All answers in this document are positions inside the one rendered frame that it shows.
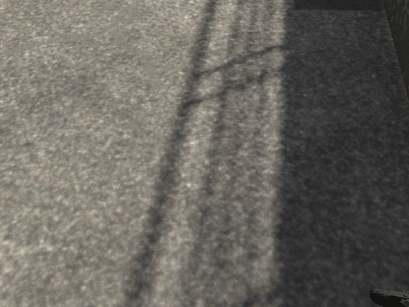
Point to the right robot hand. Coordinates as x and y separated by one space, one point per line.
388 298

